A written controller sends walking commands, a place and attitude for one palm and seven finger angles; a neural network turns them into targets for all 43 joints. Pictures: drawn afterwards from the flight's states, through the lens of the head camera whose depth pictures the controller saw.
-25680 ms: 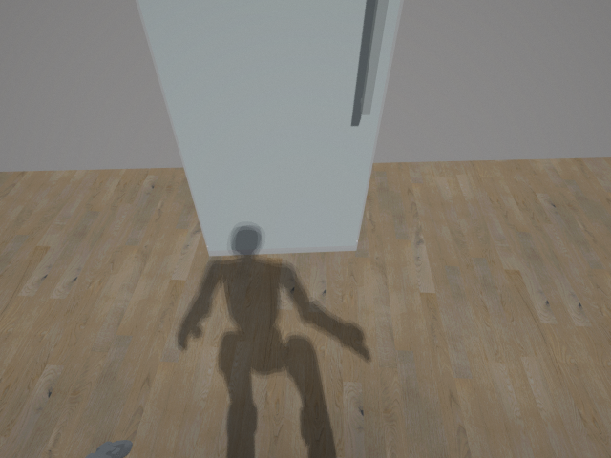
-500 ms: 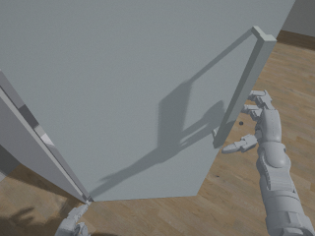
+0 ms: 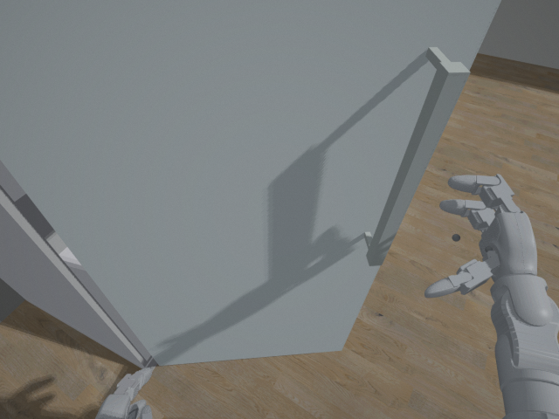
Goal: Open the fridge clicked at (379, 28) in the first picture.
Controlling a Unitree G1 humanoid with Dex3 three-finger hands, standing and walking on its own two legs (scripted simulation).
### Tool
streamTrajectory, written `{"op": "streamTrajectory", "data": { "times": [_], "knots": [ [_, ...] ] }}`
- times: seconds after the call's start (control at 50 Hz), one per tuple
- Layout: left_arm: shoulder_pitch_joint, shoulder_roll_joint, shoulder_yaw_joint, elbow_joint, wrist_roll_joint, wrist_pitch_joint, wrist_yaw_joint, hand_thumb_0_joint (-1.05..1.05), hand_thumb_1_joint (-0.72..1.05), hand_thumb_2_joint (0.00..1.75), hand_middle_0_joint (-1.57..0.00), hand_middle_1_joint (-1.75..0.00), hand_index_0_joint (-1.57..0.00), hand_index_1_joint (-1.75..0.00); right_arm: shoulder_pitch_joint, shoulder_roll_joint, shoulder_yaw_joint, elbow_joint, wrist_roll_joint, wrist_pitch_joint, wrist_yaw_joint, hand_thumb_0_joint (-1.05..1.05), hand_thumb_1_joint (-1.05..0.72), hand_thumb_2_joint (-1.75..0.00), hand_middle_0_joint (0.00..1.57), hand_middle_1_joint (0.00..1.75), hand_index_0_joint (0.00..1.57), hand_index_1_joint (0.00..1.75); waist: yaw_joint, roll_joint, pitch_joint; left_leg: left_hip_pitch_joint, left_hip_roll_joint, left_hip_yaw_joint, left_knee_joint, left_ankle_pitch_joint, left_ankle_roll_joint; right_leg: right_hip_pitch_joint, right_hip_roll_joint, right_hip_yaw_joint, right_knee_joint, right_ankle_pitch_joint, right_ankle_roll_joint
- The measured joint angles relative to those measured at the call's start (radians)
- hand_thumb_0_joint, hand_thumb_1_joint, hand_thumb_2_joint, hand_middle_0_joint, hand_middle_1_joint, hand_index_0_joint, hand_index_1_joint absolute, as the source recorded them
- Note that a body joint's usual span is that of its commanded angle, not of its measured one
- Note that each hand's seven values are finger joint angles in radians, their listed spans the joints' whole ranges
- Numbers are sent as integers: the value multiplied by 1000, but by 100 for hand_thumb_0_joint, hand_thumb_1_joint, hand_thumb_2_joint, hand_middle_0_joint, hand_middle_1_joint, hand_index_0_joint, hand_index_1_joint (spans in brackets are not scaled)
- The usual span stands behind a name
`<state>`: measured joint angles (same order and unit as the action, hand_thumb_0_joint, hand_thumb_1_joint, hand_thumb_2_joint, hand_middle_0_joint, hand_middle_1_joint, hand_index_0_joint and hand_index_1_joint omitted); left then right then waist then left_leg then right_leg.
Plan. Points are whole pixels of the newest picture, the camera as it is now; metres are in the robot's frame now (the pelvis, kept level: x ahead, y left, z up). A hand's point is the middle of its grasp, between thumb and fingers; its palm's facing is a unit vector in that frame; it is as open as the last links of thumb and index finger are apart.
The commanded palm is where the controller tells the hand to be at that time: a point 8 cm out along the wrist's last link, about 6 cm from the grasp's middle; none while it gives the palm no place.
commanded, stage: slip the hand off the handle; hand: right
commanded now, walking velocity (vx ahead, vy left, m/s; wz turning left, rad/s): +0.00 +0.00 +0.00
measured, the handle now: (397, 180) +0.42 -0.14 +0.15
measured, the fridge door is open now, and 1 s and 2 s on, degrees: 59 59 59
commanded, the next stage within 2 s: draw the hand back to the body in 0.56 s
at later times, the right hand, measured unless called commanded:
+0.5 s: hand (461, 309) +0.24 -0.19 +0.12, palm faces +0.08 +0.98 -0.19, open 14.6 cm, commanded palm +0.21 -0.24 +0.13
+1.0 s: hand (484, 307) +0.23 -0.20 +0.14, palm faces +0.22 +0.98 -0.03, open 14.7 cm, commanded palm +0.19 -0.25 +0.15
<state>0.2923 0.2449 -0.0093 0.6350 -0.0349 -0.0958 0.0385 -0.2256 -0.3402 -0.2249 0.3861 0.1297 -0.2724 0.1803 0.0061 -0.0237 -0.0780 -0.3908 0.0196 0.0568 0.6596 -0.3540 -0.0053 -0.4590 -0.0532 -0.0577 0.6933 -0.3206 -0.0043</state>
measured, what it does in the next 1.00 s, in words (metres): stands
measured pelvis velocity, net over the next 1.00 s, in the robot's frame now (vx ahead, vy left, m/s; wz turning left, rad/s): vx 0.00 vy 0.01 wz -0.02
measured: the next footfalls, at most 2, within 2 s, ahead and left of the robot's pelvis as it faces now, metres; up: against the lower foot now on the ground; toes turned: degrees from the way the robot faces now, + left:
none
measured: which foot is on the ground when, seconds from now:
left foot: down 0.00-1.00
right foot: down 0.00-1.00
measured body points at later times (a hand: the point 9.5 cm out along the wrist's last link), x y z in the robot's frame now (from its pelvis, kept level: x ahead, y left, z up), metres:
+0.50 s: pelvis -0.01 +0.01 +0.00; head -0.02 +0.02 +0.45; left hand +0.18 +0.23 -0.07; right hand +0.23 -0.24 +0.13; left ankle -0.01 +0.12 -0.72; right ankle +0.02 -0.11 -0.72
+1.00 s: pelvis +0.00 +0.01 +0.01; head -0.03 +0.03 +0.46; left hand +0.19 +0.22 -0.06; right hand +0.22 -0.25 +0.14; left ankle -0.01 +0.12 -0.72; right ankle +0.02 -0.11 -0.72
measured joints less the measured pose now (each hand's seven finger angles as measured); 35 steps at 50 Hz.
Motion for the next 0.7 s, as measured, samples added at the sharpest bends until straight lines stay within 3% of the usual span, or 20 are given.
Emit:
{"op": "streamTrajectory", "data": {
  "times": [0.14, 0.26, 0.6, 0.7],
  "knots": [
    [0, -5, -6, -16, 3, -8, -4, 2, 91, 89, -20, -29, -20, -30, 152, 51, 39, -157, -8, 28, -36, -2, 55, -20, 25, 115, 25, 115, -1, -5, -2, 12, 4, -10, 9, -4, -5, 19, 3, -10, 1, -3, -4],
    [-32, -13, -17, -21, 7, -24, 3, 2, 90, 90, -20, -29, -20, -30, 239, 57, 52, -254, -15, 26, -69, -2, 55, -20, 26, 115, 26, 115, -11, -2, 8, 27, 3, -6, 16, -5, -2, 34, 2, -5, 5, 0, -1],
    [-68, -9, -33, -47, 9, -75, 14, 2, 90, 90, -20, -29, -20, -30, 440, 61, 85, -459, 15, 56, -45, -2, 55, -20, 26, 115, 26, 115, -42, -11, 18, 56, 1, 22, 23, -10, 10, 52, 3, 24, 9, 8, 10],
    [-64, -9, -37, -37, 11, -91, 21, 2, 90, 90, -20, -30, -20, -30, 441, 54, 86, -472, 16, 47, -44, -2, 55, -20, 26, 115, 26, 115, -46, -14, 27, 54, 0, 32, 31, -14, 14, 45, 2, 35, 20, 7, 14]
  ]
}}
